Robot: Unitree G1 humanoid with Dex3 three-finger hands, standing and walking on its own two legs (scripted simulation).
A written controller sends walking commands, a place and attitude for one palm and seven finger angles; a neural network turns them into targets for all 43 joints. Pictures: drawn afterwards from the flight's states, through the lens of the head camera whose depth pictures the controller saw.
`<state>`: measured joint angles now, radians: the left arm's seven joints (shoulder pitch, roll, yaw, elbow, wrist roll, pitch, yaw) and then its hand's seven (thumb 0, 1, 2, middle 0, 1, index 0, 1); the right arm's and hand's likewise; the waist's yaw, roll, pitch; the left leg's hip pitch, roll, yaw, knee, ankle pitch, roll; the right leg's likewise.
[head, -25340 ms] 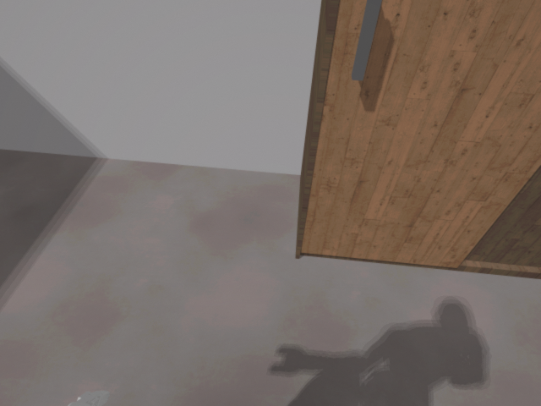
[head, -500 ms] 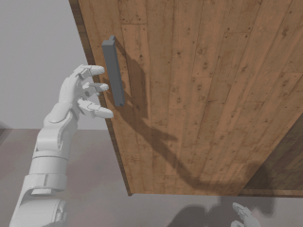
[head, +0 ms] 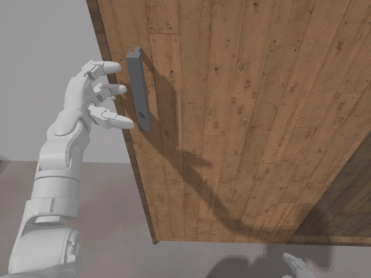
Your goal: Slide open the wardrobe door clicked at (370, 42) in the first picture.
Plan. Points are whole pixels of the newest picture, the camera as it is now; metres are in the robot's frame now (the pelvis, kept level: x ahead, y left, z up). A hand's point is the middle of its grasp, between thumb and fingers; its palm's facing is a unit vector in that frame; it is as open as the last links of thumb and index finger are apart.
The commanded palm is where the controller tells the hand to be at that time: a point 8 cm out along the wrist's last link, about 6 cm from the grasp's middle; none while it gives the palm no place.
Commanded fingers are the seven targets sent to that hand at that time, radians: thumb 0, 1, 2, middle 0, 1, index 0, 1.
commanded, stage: move the hooked fingers beside the handle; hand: left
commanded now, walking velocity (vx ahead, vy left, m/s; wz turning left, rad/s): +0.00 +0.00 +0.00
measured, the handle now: (142, 91) +0.47 +0.13 +0.20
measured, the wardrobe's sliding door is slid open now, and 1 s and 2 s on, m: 0.00 0.00 0.00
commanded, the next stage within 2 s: feel for the door with the fingertips in 0.74 s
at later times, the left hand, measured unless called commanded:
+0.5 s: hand (115, 111) +0.41 +0.18 +0.19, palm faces +0.04 -1.00 -0.01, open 14.0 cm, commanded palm +0.38 +0.23 +0.21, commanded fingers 0.00 -0.50 0.30 -0.30 -1.20 -0.30 -1.20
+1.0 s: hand (116, 109) +0.39 +0.17 +0.20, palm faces +0.03 -1.00 -0.01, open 14.0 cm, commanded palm +0.38 +0.22 +0.20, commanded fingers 0.00 -0.50 0.30 -0.30 -1.20 -0.30 -1.20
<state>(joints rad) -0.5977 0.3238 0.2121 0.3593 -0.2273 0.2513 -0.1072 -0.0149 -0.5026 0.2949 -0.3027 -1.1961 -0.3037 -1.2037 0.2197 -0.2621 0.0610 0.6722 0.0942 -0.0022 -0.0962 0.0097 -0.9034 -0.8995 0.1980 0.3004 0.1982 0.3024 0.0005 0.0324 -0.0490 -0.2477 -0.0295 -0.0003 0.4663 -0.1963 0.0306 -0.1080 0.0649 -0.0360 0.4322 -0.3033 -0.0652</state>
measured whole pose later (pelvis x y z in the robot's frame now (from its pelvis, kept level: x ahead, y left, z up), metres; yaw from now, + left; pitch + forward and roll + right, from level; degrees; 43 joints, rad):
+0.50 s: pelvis +0.00 +0.00 +0.00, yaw +0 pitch +0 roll +0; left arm -0.58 0.35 0.23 0.45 -0.23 0.29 -0.13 -0.01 -0.50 0.30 -0.30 -1.20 -0.30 -1.20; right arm 0.25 -0.28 0.05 0.63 0.10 0.00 -0.10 0.01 -0.90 -0.90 0.20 0.30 0.20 0.30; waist -0.01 0.05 -0.04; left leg -0.27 -0.03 0.01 0.47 -0.20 0.04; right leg -0.13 0.06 -0.03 0.43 -0.30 -0.06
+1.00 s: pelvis +0.01 +0.00 +0.00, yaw +0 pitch -1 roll +0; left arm -0.53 0.29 0.19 0.30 -0.22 0.23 -0.10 -0.02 -0.50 0.30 -0.31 -1.20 -0.30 -1.21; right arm 0.22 -0.27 0.05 0.64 0.09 -0.01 -0.09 0.01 -0.90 -0.90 0.20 0.30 0.20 0.30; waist 0.00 0.03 -0.02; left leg -0.26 -0.04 0.00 0.48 -0.21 0.04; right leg -0.12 0.06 -0.04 0.44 -0.32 -0.06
